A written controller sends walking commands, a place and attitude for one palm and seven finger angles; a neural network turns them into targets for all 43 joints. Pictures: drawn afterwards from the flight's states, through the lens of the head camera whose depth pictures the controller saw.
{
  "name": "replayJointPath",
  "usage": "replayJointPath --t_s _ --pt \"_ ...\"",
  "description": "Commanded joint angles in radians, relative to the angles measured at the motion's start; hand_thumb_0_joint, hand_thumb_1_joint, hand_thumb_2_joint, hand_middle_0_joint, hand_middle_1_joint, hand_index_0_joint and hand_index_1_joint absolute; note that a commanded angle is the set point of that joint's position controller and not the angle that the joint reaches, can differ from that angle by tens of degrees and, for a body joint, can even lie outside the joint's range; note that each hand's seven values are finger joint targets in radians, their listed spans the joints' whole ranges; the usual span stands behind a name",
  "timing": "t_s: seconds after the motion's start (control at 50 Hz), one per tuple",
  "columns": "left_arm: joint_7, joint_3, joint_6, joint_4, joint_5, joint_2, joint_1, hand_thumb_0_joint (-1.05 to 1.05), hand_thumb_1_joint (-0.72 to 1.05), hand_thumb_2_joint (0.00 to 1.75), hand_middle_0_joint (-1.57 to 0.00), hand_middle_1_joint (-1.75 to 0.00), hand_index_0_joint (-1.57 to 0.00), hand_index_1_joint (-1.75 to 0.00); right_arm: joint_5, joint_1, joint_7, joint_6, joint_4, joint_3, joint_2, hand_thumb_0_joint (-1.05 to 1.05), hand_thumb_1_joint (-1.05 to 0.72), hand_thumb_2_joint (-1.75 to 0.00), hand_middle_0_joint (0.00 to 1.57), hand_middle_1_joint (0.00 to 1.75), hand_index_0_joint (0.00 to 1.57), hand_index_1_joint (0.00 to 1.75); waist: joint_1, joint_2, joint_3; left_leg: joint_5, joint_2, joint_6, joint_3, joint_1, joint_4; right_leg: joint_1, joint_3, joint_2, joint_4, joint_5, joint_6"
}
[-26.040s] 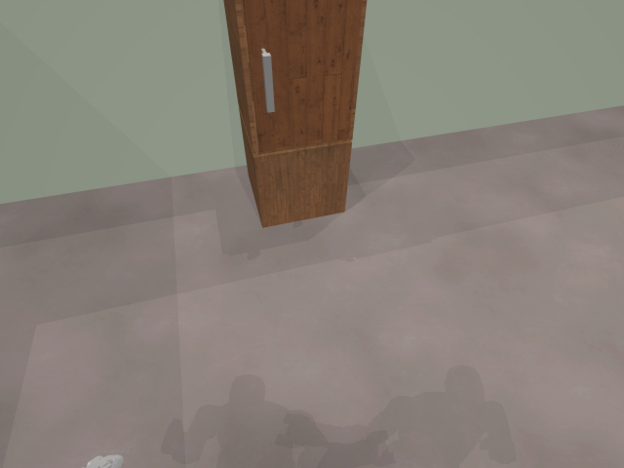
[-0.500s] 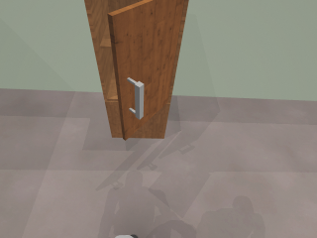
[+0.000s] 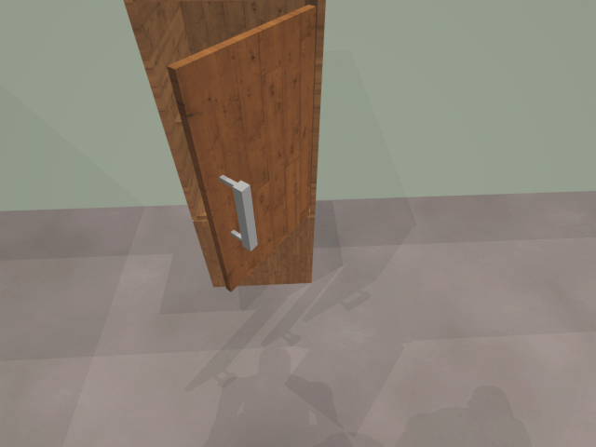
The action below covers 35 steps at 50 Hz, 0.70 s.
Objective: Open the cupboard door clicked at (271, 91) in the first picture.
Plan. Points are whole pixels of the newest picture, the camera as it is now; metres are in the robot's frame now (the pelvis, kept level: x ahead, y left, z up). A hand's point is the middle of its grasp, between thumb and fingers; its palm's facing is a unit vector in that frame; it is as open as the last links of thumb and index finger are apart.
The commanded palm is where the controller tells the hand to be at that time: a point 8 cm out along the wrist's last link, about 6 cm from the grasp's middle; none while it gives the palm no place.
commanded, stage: let the arm hang, fingers relaxed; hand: left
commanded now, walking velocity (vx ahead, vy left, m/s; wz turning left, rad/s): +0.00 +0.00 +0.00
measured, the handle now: (238, 213) +0.57 +0.16 -0.07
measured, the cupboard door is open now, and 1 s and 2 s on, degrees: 50 50 50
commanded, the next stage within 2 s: look to check the result in 0.18 s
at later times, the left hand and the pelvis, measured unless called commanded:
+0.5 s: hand out of the picture -0.03 +0.16 -0.18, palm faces +0.04 -0.98 -0.20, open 7.4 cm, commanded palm none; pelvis +0.02 +0.00 +0.00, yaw -1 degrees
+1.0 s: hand out of the picture -0.01 +0.16 -0.18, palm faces +0.03 -0.98 -0.20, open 7.4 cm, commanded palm none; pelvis +0.02 +0.00 +0.00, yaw -2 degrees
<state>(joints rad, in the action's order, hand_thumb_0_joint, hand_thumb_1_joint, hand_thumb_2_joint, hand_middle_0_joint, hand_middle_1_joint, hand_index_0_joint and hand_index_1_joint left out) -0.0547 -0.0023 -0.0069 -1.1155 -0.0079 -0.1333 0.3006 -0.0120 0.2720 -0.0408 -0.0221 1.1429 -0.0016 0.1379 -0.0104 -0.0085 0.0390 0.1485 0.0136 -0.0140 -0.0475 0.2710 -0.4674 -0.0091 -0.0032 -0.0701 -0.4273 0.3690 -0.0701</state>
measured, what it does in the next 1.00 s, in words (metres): stands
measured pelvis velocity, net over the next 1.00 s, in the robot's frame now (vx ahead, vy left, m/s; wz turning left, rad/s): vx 0.02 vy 0.00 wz -0.03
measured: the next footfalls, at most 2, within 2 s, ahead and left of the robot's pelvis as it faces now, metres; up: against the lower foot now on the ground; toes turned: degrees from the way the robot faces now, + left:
left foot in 1.86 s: +0.12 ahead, +0.09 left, +0.00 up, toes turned -32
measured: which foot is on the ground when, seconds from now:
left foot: down 0.00-1.00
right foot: down 0.00-1.00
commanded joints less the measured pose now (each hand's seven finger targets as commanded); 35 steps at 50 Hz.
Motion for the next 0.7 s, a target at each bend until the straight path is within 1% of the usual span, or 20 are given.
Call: replayJointPath --t_s 0.0,0.04,0.08,0.1,0.12,0.14,0.2,0.24,0.28,0.32,0.34,0.36,0.4,0.44,0.46,0.48,0.56,0.6,0.64,0.68 --pt "-0.004 0.029 -0.001 0.006 0.005 -0.105 0.115 0.0 0.9 0.9 -0.2 -0.3 -0.2 -0.3 -0.005 0.059 -0.01 0.016 -0.026 0.016 0.076 0.0 -0.9 -0.9 0.2 0.3 0.2 0.3 0.01 0.025 0.075 -0.166 -0.081 0.055 -0.047 -0.07 0.016 -0.159 -0.086 0.155 0.11 -0.346 0.036" --pt "-0.005 0.032 -0.001 0.007 0.005 -0.099 0.12 0.0 0.9 0.9 -0.2 -0.3 -0.2 -0.3 -0.003 0.056 -0.013 0.017 -0.029 0.016 0.072 0.0 -0.9 -0.9 0.2 0.3 0.2 0.3 0.014 0.024 0.067 -0.175 -0.081 0.056 -0.039 -0.072 0.002 -0.145 -0.086 0.156 0.112 -0.388 0.045" --pt "-0.005 0.032 0.0 0.006 0.006 -0.097 0.113 0.0 0.9 0.9 -0.2 -0.3 -0.2 -0.3 -0.004 0.062 -0.014 0.016 -0.028 0.017 0.071 0.0 -0.9 -0.9 0.2 0.3 0.2 0.3 0.008 0.018 0.075 -0.168 -0.082 0.053 -0.04 -0.073 0.006 -0.149 -0.09 0.155 0.111 -0.384 0.042" --pt "-0.005 0.031 -0.001 0.007 0.006 -0.094 0.115 0.0 0.9 0.9 -0.2 -0.3 -0.2 -0.3 -0.005 0.063 -0.015 0.017 -0.028 0.018 0.072 0.0 -0.9 -0.9 0.2 0.3 0.2 0.3 0.008 -0.004 0.07 -0.171 -0.083 0.052 -0.039 -0.082 0.007 -0.15 -0.093 0.155 0.112 -0.376 0.037" --pt "-0.004 0.033 -0.001 0.008 0.006 -0.096 0.114 0.0 0.9 0.9 -0.2 -0.3 -0.2 -0.3 -0.004 0.064 -0.016 0.019 -0.028 0.017 0.074 0.0 -0.9 -0.9 0.2 0.3 0.2 0.3 0.007 -0.008 0.056 -0.187 -0.085 0.055 -0.042 -0.088 0.007 -0.138 -0.095 0.152 0.108 -0.385 0.036" --pt "-0.005 0.034 -0.001 0.007 0.005 -0.09 0.117 0.0 0.9 0.9 -0.2 -0.3 -0.2 -0.3 -0.003 0.064 -0.017 0.019 -0.031 0.018 0.073 0.0 -0.9 -0.9 0.2 0.3 0.2 0.3 0.01 0.005 0.055 -0.186 -0.086 0.056 -0.041 -0.087 0.003 -0.135 -0.09 0.15 0.11 -0.385 0.037" --pt "-0.003 0.034 -0.001 0.005 0.006 -0.089 0.123 0.0 0.9 0.9 -0.2 -0.3 -0.2 -0.3 -0.003 0.065 -0.019 0.02 -0.032 0.018 0.076 0.0 -0.9 -0.9 0.2 0.3 0.2 0.3 0.008 -0.011 0.062 -0.195 -0.089 0.057 -0.041 -0.098 0.006 -0.141 -0.091 0.15 0.111 -0.385 0.033" --pt "-0.004 0.034 -0.001 0.002 0.005 -0.086 0.131 0.0 0.9 0.9 -0.2 -0.3 -0.2 -0.3 -0.001 0.065 -0.02 0.02 -0.035 0.02 0.075 0.0 -0.9 -0.9 0.2 0.3 0.2 0.3 0.01 0.026 0.053 -0.195 -0.089 0.058 -0.036 -0.103 0.0 -0.132 -0.087 0.148 0.115 -0.403 0.041" --pt "-0.004 0.034 -0.001 0.001 0.005 -0.087 0.134 0.0 0.9 0.9 -0.2 -0.3 -0.2 -0.3 -0.002 0.069 -0.021 0.02 -0.033 0.02 0.076 0.0 -0.9 -0.9 0.2 0.3 0.2 0.3 0.006 0.011 0.05 -0.202 -0.088 0.059 -0.035 -0.108 -0.001 -0.128 -0.091 0.151 0.11 -0.421 0.041" --pt "-0.004 0.034 -0.002 0.0 0.006 -0.088 0.139 0.0 0.9 0.9 -0.2 -0.3 -0.2 -0.3 0.0 0.065 -0.021 0.02 -0.034 0.02 0.08 0.0 -0.9 -0.9 0.2 0.3 0.2 0.3 0.007 0.03 0.046 -0.208 -0.088 0.06 -0.036 -0.114 -0.001 -0.125 -0.089 0.15 0.109 -0.436 0.044" --pt "-0.005 0.031 -0.001 -0.002 0.005 -0.081 0.145 0.0 0.9 0.9 -0.2 -0.3 -0.2 -0.3 0.001 0.065 -0.021 0.019 -0.035 0.02 0.079 0.0 -0.9 -0.9 0.2 0.3 0.2 0.3 0.009 0.039 0.045 -0.2 -0.089 0.06 -0.031 -0.119 -0.005 -0.128 -0.084 0.148 0.112 -0.429 0.045" --pt "-0.004 0.031 -0.001 -0.001 0.006 -0.086 0.141 0.0 0.9 0.9 -0.2 -0.3 -0.2 -0.3 0.0 0.07 -0.021 0.019 -0.035 0.02 0.08 0.0 -0.9 -0.9 0.2 0.3 0.2 0.3 0.004 0.026 0.047 -0.197 -0.088 0.059 -0.036 -0.118 0.002 -0.129 -0.089 0.148 0.11 -0.414 0.041" --pt "-0.003 0.029 -0.001 -0.004 0.006 -0.084 0.148 0.0 0.9 0.9 -0.2 -0.3 -0.2 -0.3 -0.001 0.064 -0.021 0.019 -0.033 0.02 0.083 0.0 -0.9 -0.9 0.2 0.3 0.2 0.3 0.006 0.006 0.057 -0.199 -0.09 0.059 -0.037 -0.125 0.006 -0.14 -0.091 0.148 0.111 -0.395 0.036" --pt "-0.003 0.03 -0.001 -0.005 0.005 -0.085 0.151 0.0 0.9 0.9 -0.2 -0.3 -0.2 -0.3 0.001 0.058 -0.021 0.019 -0.034 0.019 0.084 0.0 -0.9 -0.9 0.2 0.3 0.2 0.3 0.009 0.016 0.057 -0.204 -0.091 0.062 -0.037 -0.124 0.006 -0.137 -0.09 0.147 0.115 -0.398 0.039" --pt "-0.003 0.029 -0.001 -0.005 0.005 -0.087 0.147 0.0 0.9 0.9 -0.2 -0.3 -0.2 -0.3 -0.001 0.064 -0.02 0.019 -0.032 0.02 0.086 0.0 -0.9 -0.9 0.2 0.3 0.2 0.3 0.004 0.018 0.058 -0.196 -0.092 0.061 -0.042 -0.123 0.013 -0.136 -0.092 0.145 0.112 -0.381 0.034" --pt "-0.003 0.028 -0.002 -0.007 0.005 -0.087 0.149 0.0 0.9 0.9 -0.2 -0.3 -0.2 -0.3 -0.002 0.062 -0.02 0.02 -0.032 0.02 0.088 0.0 -0.9 -0.9 0.2 0.3 0.2 0.3 0.006 0.011 0.056 -0.208 -0.093 0.062 -0.043 -0.127 0.013 -0.136 -0.092 0.146 0.111 -0.383 0.031" --pt "-0.002 0.028 -0.003 -0.009 0.005 -0.092 0.148 0.0 0.9 0.9 -0.2 -0.3 -0.2 -0.3 0.0 0.053 -0.018 0.02 -0.032 0.02 0.091 0.0 -0.9 -0.9 0.2 0.3 0.2 0.3 0.006 0.039 0.062 -0.19 -0.09 0.062 -0.044 -0.125 0.019 -0.138 -0.087 0.148 0.118 -0.378 0.038" --pt "-0.002 0.025 -0.002 -0.009 0.005 -0.09 0.149 0.0 0.9 0.9 -0.2 -0.3 -0.2 -0.3 -0.002 0.049 -0.018 0.019 -0.031 0.02 0.096 0.0 -0.9 -0.9 0.2 0.3 0.2 0.3 0.006 0.015 0.065 -0.177 -0.09 0.06 -0.045 -0.132 0.025 -0.147 -0.093 0.149 0.121 -0.35 0.033" --pt "-0.002 0.026 -0.003 -0.007 0.005 -0.091 0.147 0.0 0.9 0.9 -0.2 -0.3 -0.2 -0.3 0.0 0.047 -0.017 0.018 -0.033 0.019 0.094 0.0 -0.9 -0.9 0.2 0.3 0.2 0.3 0.009 0.025 0.076 -0.164 -0.091 0.061 -0.046 -0.123 0.029 -0.148 -0.091 0.146 0.129 -0.329 0.034" --pt "0.0 0.026 -0.004 -0.009 0.005 -0.095 0.141 0.0 0.9 0.9 -0.2 -0.3 -0.2 -0.3 -0.003 0.047 -0.016 0.021 -0.03 0.018 0.096 0.0 -0.9 -0.9 0.2 0.3 0.2 0.3 0.007 0.009 0.062 -0.178 -0.091 0.062 -0.052 -0.129 0.035 -0.142 -0.096 0.147 0.123 -0.33 0.029"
